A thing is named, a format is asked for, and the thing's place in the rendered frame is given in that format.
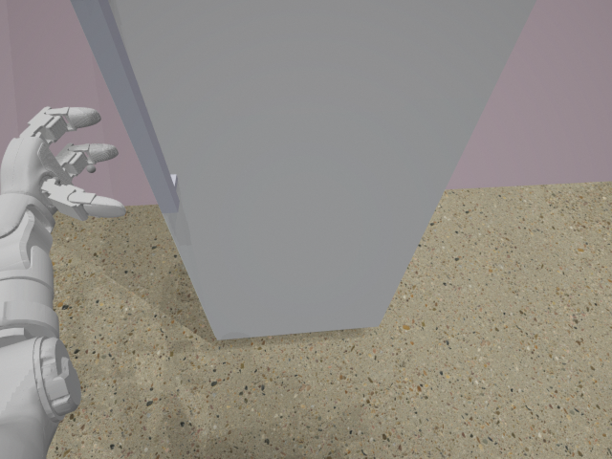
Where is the robot left upper arm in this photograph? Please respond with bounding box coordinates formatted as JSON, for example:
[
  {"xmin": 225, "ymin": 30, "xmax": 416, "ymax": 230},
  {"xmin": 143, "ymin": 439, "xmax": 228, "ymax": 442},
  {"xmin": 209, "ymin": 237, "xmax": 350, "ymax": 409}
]
[{"xmin": 0, "ymin": 337, "xmax": 81, "ymax": 459}]

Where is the left robot hand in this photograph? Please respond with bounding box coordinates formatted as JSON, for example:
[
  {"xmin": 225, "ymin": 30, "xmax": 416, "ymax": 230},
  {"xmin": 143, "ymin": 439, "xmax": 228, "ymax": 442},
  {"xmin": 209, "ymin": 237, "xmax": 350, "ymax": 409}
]
[{"xmin": 0, "ymin": 106, "xmax": 126, "ymax": 221}]

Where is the handle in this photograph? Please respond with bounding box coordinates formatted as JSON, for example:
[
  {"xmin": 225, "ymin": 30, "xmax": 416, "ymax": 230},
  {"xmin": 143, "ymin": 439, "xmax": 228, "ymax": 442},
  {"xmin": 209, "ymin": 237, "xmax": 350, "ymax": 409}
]
[{"xmin": 70, "ymin": 0, "xmax": 180, "ymax": 213}]

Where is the robot left forearm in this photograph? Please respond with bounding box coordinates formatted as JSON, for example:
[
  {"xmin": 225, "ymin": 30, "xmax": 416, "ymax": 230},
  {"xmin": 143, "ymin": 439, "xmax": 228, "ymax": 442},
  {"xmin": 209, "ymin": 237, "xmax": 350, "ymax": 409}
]
[{"xmin": 0, "ymin": 193, "xmax": 59, "ymax": 348}]

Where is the fridge door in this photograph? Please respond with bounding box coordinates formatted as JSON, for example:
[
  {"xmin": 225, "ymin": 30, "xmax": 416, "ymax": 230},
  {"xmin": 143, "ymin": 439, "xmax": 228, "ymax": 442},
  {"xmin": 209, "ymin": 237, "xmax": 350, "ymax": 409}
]
[{"xmin": 108, "ymin": 0, "xmax": 536, "ymax": 340}]

